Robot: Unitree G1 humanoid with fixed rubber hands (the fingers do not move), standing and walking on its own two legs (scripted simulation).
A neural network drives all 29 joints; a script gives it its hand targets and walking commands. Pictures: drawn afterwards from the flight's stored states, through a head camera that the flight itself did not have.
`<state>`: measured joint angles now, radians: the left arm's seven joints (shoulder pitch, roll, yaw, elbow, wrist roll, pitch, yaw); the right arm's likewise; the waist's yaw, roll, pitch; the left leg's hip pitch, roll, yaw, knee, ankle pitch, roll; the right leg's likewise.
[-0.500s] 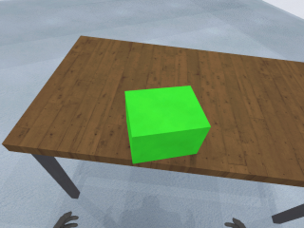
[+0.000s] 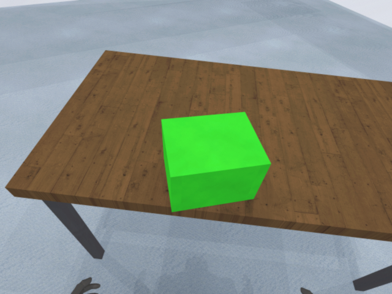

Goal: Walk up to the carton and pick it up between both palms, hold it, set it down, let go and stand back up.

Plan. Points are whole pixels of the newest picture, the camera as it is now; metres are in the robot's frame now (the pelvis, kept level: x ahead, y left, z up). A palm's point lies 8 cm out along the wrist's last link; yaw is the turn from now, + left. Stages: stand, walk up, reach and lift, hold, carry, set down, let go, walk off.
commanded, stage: stand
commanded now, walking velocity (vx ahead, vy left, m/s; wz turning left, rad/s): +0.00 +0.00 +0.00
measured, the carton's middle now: (209, 160) +0.43 +0.00 +0.00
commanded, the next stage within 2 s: none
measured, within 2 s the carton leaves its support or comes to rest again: neither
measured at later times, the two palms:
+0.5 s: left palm out of the picture +0.07 +0.26 -0.12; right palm out of the picture +0.10 -0.25 -0.11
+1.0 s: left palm out of the picture +0.07 +0.25 -0.12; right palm out of the picture +0.09 -0.25 -0.11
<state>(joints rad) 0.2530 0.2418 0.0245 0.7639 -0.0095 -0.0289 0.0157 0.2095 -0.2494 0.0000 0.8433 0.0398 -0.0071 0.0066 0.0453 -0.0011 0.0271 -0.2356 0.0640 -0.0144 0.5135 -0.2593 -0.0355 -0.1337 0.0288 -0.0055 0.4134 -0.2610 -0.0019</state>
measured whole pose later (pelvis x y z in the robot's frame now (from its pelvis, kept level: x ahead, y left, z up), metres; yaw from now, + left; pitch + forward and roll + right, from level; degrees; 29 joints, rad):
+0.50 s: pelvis +0.00 +0.00 +0.00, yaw +0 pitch -2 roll -2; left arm 0.25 0.24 0.02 0.81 -0.01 -0.03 0.02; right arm 0.21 -0.25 0.00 0.89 0.04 -0.01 0.01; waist 0.05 0.00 0.03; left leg -0.22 0.06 -0.01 0.51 -0.26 -0.04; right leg -0.12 0.03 -0.01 0.41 -0.26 0.00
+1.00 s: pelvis +0.00 +0.00 +0.00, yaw +0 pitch -3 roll -2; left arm 0.25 0.24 0.02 0.84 -0.01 -0.03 0.02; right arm 0.21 -0.25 0.00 0.91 0.04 -0.01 0.01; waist 0.05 0.00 0.03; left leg -0.20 0.06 -0.01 0.50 -0.25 -0.04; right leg -0.11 0.03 -0.01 0.41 -0.26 0.00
